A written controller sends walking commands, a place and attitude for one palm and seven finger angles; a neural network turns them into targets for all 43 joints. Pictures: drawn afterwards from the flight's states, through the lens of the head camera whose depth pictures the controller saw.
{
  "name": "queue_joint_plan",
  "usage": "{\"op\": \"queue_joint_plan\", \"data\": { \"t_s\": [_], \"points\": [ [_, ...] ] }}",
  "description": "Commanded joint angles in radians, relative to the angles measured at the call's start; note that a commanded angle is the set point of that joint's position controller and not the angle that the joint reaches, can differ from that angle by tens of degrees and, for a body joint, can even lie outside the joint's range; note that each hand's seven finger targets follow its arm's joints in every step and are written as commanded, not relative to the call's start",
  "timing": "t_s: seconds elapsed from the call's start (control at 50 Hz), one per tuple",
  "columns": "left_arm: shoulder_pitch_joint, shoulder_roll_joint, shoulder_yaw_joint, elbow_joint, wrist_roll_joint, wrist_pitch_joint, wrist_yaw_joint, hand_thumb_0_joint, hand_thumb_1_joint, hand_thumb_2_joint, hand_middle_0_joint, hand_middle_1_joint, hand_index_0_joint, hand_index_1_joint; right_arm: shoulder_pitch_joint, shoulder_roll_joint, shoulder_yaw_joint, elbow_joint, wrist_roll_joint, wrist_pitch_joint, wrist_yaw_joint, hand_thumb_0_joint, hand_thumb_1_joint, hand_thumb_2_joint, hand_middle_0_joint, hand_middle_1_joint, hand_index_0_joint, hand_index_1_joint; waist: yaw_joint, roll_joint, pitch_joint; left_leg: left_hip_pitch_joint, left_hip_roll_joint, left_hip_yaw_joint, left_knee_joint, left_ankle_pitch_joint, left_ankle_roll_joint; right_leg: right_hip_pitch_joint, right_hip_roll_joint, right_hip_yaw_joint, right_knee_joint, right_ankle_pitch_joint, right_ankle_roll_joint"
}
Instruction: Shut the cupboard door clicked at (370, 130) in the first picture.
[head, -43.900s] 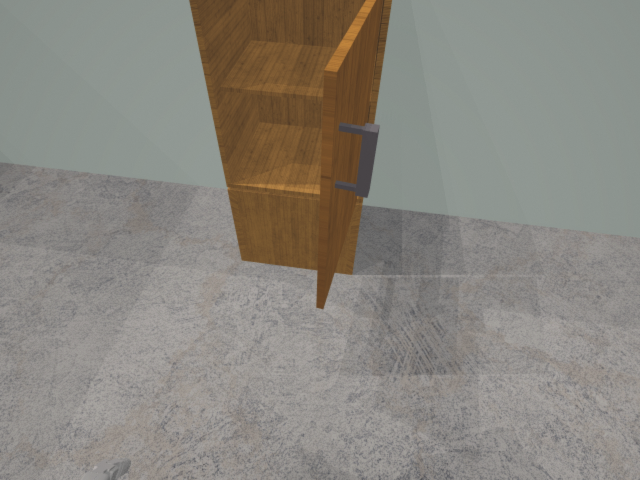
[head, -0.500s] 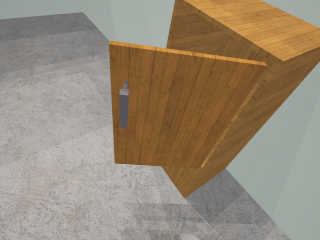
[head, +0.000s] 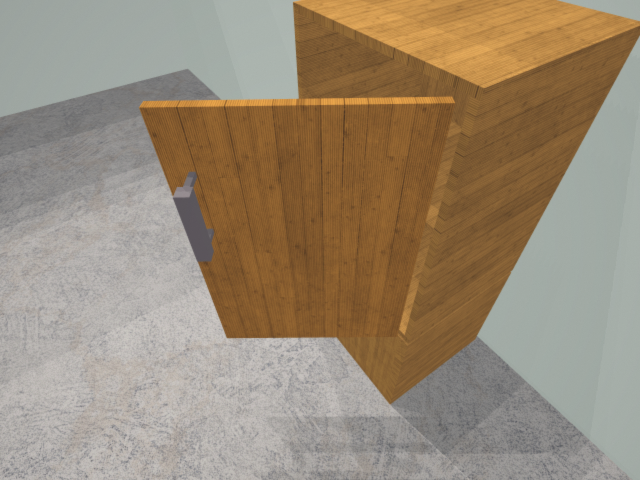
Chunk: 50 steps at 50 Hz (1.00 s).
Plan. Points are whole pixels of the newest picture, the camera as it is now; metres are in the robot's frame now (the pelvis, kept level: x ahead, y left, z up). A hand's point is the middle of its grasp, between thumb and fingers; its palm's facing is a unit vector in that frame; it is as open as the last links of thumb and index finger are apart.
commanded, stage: come to a stop and stand still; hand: left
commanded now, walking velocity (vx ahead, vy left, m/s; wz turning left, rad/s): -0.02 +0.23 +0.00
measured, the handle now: (198, 217) +0.48 +0.21 +0.07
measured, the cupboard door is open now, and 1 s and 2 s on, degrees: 56 56 56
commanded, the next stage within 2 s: look again from close up in 0.20 s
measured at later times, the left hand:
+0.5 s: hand out of the picture -0.02 +0.23 -0.18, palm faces +0.03 -0.97 -0.24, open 7.4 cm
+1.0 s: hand out of the picture -0.06 +0.23 -0.18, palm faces +0.00 -0.98 -0.20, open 7.4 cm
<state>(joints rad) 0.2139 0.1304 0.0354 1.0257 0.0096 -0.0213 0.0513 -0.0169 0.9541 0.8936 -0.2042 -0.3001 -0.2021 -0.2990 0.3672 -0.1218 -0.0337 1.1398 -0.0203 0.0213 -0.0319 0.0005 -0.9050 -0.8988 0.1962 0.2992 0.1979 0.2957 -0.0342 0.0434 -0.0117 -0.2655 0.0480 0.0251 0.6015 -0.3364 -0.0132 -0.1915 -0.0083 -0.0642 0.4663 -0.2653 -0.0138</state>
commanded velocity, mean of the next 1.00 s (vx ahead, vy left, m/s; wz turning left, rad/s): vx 0.01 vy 0.02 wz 0.00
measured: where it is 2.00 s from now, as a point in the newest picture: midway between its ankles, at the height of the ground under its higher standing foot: outside the picture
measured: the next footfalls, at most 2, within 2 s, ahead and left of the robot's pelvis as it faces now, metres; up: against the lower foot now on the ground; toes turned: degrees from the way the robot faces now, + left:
right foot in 1.80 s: +0.06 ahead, -0.12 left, +0.00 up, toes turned -6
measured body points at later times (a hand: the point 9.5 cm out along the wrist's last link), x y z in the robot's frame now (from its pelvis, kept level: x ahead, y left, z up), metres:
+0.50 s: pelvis -0.02 +0.04 -0.01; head -0.03 +0.05 +0.44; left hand -0.02 +0.28 -0.17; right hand +0.06 -0.20 -0.15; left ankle +0.00 +0.12 -0.74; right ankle -0.01 -0.11 -0.74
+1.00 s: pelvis -0.05 +0.05 +0.00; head -0.06 +0.06 +0.45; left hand -0.06 +0.28 -0.16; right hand -0.04 -0.18 -0.15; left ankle +0.00 +0.12 -0.74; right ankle -0.01 -0.11 -0.74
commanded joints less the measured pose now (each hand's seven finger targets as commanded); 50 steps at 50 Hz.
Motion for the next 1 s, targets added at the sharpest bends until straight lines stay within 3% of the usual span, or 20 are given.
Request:
{"op": "queue_joint_plan", "data": {
  "t_s": [0.0,0.04,0.1,0.12,0.14,0.22,0.26,0.28,0.3,0.32,0.38,0.4,0.44,0.48,0.58,0.68,0.76,0.92,0.98],
  "points": [
    [0.081,0.097,0.005,0.001,0.002,-0.012,-0.005,0.0,0.9,0.9,-0.2,-0.3,-0.2,-0.3,0.064,-0.02,-0.009,-0.007,0.008,-0.009,-0.004,0.0,-0.9,-0.9,0.2,0.3,0.2,0.3,0.019,-0.169,0.087,-0.013,-0.001,0.01,-0.054,0.018,-0.021,0.011,-0.229,0.193,-0.124,0.492,-0.111],
    [0.087,0.13,0.016,-0.002,0.002,-0.008,0.0,0.0,0.9,0.9,-0.2,-0.3,-0.2,-0.3,0.037,-0.045,-0.015,-0.021,0.012,-0.007,-0.006,0.0,-0.9,-0.9,0.2,0.3,0.2,0.3,0.027,-0.138,0.049,0.025,0.002,0.01,-0.12,0.079,-0.025,0.038,-0.25,0.216,-0.078,0.556,-0.112],
    [0.085,0.139,0.022,-0.006,0.003,0.005,0.002,0.0,0.9,0.9,-0.2,-0.3,-0.2,-0.3,-0.01,-0.078,-0.023,-0.036,0.012,-0.002,-0.006,0.0,-0.9,-0.9,0.2,0.3,0.2,0.3,0.033,-0.099,0.045,0.094,0.018,0.005,-0.132,0.232,-0.014,-0.013,-0.22,0.204,-0.067,0.471,-0.082],
    [0.084,0.152,0.024,-0.006,0.005,0.012,0.002,0.0,0.9,0.9,-0.2,-0.3,-0.2,-0.3,-0.035,-0.084,-0.024,-0.045,0.011,-0.001,-0.004,0.0,-0.9,-0.9,0.2,0.3,0.2,0.3,0.038,-0.044,0.051,0.103,0.019,0.003,-0.129,0.269,-0.009,-0.024,-0.216,0.2,-0.055,0.456,-0.077],
    [0.088,0.161,0.027,-0.006,0.006,0.015,0.002,0.0,0.9,0.9,-0.2,-0.3,-0.2,-0.3,-0.051,-0.089,-0.024,-0.053,0.01,-0.001,-0.004,0.0,-0.9,-0.9,0.2,0.3,0.2,0.3,0.04,-0.028,0.045,0.114,0.026,-0.001,-0.127,0.304,-0.004,-0.024,-0.207,0.189,-0.044,0.442,-0.07],
    [0.09,0.151,0.017,-0.005,0.011,0.023,-0.001,0.0,0.9,0.9,-0.2,-0.3,-0.2,-0.3,-0.096,-0.109,-0.025,-0.082,0.011,0.004,0.0,0.0,-0.9,-0.9,0.2,0.3,0.2,0.3,0.036,-0.087,0.058,0.141,0.034,-0.016,-0.143,0.265,0.012,-0.088,-0.178,0.178,-0.071,0.257,-0.047],
    [0.079,0.138,0.009,-0.005,0.012,0.027,-0.005,0.0,0.9,0.9,-0.2,-0.3,-0.2,-0.3,-0.111,-0.12,-0.023,-0.089,0.012,0.0,0.003,0.0,-0.9,-0.9,0.2,0.3,0.2,0.3,0.033,-0.08,0.069,0.14,0.05,-0.044,-0.189,0.233,0.025,-0.112,-0.144,0.154,-0.075,0.13,-0.025],
    [0.07,0.33,-0.005,-0.055,0.022,-0.012,-0.001,0.0,0.9,0.9,-0.2,-0.3,-0.2,-0.3,-0.167,-0.262,-0.021,-0.195,-0.004,-0.035,0.012,0.0,-0.9,-0.9,0.2,0.3,0.2,0.3,0.014,-0.01,0.105,0.087,0.0,-0.095,-0.2,0.319,0.045,-0.058,-0.086,0.127,-0.03,0.156,-0.032],
    [0.118,0.237,0.01,-0.069,0.015,-0.005,0.005,0.0,0.9,0.9,-0.2,-0.3,-0.2,-0.3,-0.195,-0.22,-0.042,-0.217,0.003,-0.055,0.014,0.0,-0.9,-0.9,0.2,0.3,0.2,0.3,0.05,-0.052,-0.029,0.08,0.047,-0.089,-0.11,0.298,0.052,-0.031,-0.119,0.14,-0.004,0.117,-0.028],
    [0.129,0.183,0.002,-0.055,0.015,-0.005,0.009,0.0,0.9,0.9,-0.2,-0.3,-0.2,-0.3,-0.186,-0.164,-0.035,-0.212,0.004,-0.05,0.013,0.0,-0.9,-0.9,0.2,0.3,0.2,0.3,0.037,-0.066,-0.096,0.083,0.028,-0.076,-0.095,0.263,0.047,-0.005,-0.141,0.165,-0.017,0.131,-0.036],
    [0.108,0.176,-0.013,-0.086,0.018,0.006,0.004,0.0,0.9,0.9,-0.2,-0.3,-0.2,-0.3,-0.144,-0.143,-0.022,-0.224,-0.003,-0.03,0.018,0.0,-0.9,-0.9,0.2,0.3,0.2,0.3,0.015,-0.112,-0.011,0.05,0.0,-0.06,-0.089,0.099,0.042,-0.107,-0.151,0.181,-0.064,-0.057,-0.046],
    [0.095,0.18,-0.01,-0.091,0.02,0.012,0.003,0.0,0.9,0.9,-0.2,-0.3,-0.2,-0.3,-0.141,-0.152,-0.026,-0.226,-0.003,-0.029,0.018,0.0,-0.9,-0.9,0.2,0.3,0.2,0.3,0.008,-0.064,0.037,0.023,0.008,-0.073,-0.107,0.06,0.044,-0.153,-0.138,0.158,-0.055,-0.107,-0.039],
    [0.11,0.168,-0.012,-0.098,0.022,0.017,0.001,0.0,0.9,0.9,-0.2,-0.3,-0.2,-0.3,-0.144,-0.172,-0.026,-0.235,0.0,-0.033,0.017,0.0,-0.9,-0.9,0.2,0.3,0.2,0.3,0.02,0.007,0.087,-0.042,0.048,-0.126,-0.186,0.054,0.061,-0.147,-0.087,0.093,0.004,-0.054,-0.018],
    [0.145,0.155,-0.019,-0.095,0.022,0.019,-0.002,0.0,0.9,0.9,-0.2,-0.3,-0.2,-0.3,-0.144,-0.189,-0.021,-0.236,0.0,-0.041,0.016,0.0,-0.9,-0.9,0.2,0.3,0.2,0.3,0.046,0.043,0.072,-0.072,0.082,-0.16,-0.238,0.095,0.083,-0.071,-0.058,0.049,0.036,0.004,-0.003],
    [0.15,0.16,-0.019,-0.09,0.019,0.019,-0.007,0.0,0.9,0.9,-0.2,-0.3,-0.2,-0.3,-0.136,-0.201,-0.018,-0.23,0.003,-0.049,0.014,0.0,-0.9,-0.9,0.2,0.3,0.2,0.3,0.053,0.012,0.061,-0.054,0.086,-0.169,-0.283,0.1,0.085,-0.048,-0.061,0.042,0.035,0.036,0.005],
    [0.15,0.161,-0.018,-0.087,0.018,0.019,-0.009,0.0,0.9,0.9,-0.2,-0.3,-0.2,-0.3,-0.125,-0.192,-0.017,-0.212,0.004,-0.046,0.018,0.0,-0.9,-0.9,0.2,0.3,0.2,0.3,0.048,-0.031,0.056,-0.052,0.077,-0.158,-0.31,0.023,0.077,-0.039,-0.075,0.052,0.006,0.045,0.007],
    [0.157,0.158,-0.018,-0.075,0.018,0.02,-0.01,0.0,0.9,0.9,-0.2,-0.3,-0.2,-0.3,-0.126,-0.196,-0.019,-0.193,0.005,-0.041,0.02,0.0,-0.9,-0.9,0.2,0.3,0.2,0.3,0.045,-0.026,0.09,-0.079,0.074,-0.159,-0.351,-0.085,0.069,-0.047,-0.082,0.055,-0.009,0.025,0.011],
    [0.191,0.14,-0.02,-0.037,0.019,0.015,-0.01,0.0,0.9,0.9,-0.2,-0.3,-0.2,-0.3,-0.099,-0.178,-0.017,-0.146,0.008,-0.036,0.022,0.0,-0.9,-0.9,0.2,0.3,0.2,0.3,0.041,-0.027,0.092,-0.083,0.062,-0.142,-0.354,-0.124,0.064,-0.041,-0.088,0.071,-0.044,0.013,0.011],
    [0.214,0.127,-0.02,-0.017,0.025,0.017,-0.015,0.0,0.9,0.9,-0.2,-0.3,-0.2,-0.3,-0.078,-0.184,-0.022,-0.125,0.005,-0.028,0.02,0.0,-0.9,-0.9,0.2,0.3,0.2,0.3,0.035,-0.025,0.09,-0.087,0.081,-0.163,-0.379,-0.293,0.072,-0.055,-0.062,0.05,-0.038,-0.125,0.017]
  ]
}}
